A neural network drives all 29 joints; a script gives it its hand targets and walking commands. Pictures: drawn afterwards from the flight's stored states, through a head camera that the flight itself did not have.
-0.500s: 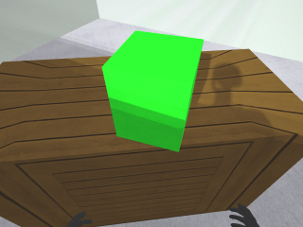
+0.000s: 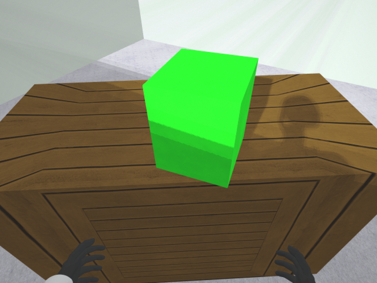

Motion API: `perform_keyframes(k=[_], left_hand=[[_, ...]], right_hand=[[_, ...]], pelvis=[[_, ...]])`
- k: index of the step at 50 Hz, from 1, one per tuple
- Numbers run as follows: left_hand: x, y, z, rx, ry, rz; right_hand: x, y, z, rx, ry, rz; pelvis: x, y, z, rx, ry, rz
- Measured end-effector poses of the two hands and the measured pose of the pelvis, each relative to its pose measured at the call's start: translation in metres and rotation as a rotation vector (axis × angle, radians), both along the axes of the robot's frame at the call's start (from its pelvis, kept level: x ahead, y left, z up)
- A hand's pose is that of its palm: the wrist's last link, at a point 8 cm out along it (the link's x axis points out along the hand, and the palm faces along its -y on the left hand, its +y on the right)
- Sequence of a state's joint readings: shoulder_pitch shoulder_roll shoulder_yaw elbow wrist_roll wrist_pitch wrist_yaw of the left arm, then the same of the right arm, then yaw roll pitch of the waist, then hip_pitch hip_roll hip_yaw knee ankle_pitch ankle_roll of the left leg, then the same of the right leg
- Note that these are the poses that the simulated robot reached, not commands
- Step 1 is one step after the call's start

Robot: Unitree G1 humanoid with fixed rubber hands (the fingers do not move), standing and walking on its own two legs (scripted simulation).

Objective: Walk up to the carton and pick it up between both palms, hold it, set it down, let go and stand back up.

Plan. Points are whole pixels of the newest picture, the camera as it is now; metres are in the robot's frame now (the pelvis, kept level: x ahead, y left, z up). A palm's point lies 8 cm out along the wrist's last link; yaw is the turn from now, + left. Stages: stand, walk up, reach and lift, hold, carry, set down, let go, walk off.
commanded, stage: reach and lift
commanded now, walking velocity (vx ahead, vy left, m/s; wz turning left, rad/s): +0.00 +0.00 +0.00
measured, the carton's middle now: (203, 116) +0.50 -0.01 +0.12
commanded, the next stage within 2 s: none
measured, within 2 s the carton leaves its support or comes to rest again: neither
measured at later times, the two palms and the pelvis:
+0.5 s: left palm (51, 265) +0.17 +0.28 +0.03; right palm (283, 254) +0.19 -0.15 +0.02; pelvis +0.05 +0.00 +0.00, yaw +5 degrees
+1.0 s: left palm (34, 221) +0.23 +0.32 +0.08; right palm (270, 215) +0.24 -0.12 +0.08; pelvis +0.08 +0.08 +0.00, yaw +5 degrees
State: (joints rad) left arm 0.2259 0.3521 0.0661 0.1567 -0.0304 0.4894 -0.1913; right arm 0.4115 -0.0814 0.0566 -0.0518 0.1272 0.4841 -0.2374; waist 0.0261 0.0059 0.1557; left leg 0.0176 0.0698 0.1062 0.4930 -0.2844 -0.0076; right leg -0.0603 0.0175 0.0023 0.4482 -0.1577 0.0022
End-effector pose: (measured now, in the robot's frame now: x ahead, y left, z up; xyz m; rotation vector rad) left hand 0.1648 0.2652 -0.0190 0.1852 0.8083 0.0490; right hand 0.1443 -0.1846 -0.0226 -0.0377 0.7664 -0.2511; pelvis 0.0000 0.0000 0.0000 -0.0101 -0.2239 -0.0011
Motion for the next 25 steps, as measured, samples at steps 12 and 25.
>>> perform_keyframes(k=[12,25], left_hand=[[-0.012,-0.007,0.011,-0.051,-0.098,0.015],[0.008,0.015,0.050,-0.049,-0.135,-0.026]], right_hand=[[0.032,-0.012,0.030,-0.014,-0.120,-0.028],[0.051,0.037,0.043,0.071,-0.050,-0.050]], pelvis=[[0.022,-0.010,-0.001,-0.012,0.057,0.063],[0.054,-0.001,0.005,-0.013,0.109,0.089]])
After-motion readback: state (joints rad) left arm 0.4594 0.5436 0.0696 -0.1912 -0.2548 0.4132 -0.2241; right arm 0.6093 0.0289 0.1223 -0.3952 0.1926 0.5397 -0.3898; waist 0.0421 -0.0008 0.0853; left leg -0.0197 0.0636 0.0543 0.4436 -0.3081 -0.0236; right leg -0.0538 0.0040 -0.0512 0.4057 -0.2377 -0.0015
